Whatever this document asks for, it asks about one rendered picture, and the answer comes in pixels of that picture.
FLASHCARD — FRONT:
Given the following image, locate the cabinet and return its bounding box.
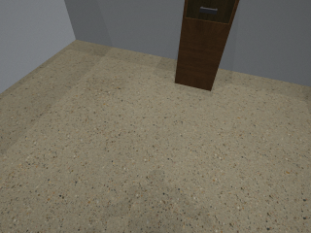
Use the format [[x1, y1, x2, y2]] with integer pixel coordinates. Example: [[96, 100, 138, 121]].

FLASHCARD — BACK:
[[174, 0, 240, 91]]

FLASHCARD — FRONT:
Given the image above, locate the drawer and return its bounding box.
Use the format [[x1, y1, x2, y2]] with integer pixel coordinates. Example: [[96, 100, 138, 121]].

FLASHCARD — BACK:
[[186, 0, 236, 24]]

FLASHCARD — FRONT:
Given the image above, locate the handle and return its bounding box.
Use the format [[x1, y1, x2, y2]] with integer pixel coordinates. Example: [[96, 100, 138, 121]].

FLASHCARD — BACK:
[[199, 6, 218, 15]]

